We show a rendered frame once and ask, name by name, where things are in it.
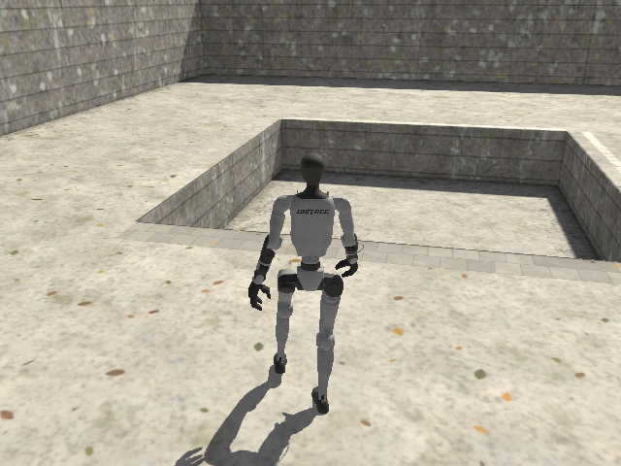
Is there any robot left shin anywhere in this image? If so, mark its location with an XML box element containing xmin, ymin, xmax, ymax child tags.
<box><xmin>276</xmin><ymin>302</ymin><xmax>290</xmax><ymax>361</ymax></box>

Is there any robot head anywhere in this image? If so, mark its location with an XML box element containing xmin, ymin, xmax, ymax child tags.
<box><xmin>296</xmin><ymin>153</ymin><xmax>329</xmax><ymax>199</ymax></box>

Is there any robot right upper arm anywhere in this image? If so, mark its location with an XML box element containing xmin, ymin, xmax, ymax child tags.
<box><xmin>332</xmin><ymin>195</ymin><xmax>356</xmax><ymax>247</ymax></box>

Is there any left robot hand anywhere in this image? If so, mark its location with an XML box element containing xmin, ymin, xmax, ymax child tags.
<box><xmin>248</xmin><ymin>282</ymin><xmax>271</xmax><ymax>311</ymax></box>

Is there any robot left upper arm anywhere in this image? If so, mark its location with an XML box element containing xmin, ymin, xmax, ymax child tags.
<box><xmin>267</xmin><ymin>194</ymin><xmax>293</xmax><ymax>250</ymax></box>

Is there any robot right forearm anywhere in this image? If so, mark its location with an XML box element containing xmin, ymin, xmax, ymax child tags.
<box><xmin>344</xmin><ymin>233</ymin><xmax>358</xmax><ymax>264</ymax></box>

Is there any right robot hand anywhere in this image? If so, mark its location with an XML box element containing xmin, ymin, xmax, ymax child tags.
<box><xmin>335</xmin><ymin>259</ymin><xmax>358</xmax><ymax>278</ymax></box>

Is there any robot left forearm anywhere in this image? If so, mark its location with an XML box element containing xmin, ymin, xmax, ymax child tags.
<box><xmin>252</xmin><ymin>235</ymin><xmax>275</xmax><ymax>284</ymax></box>

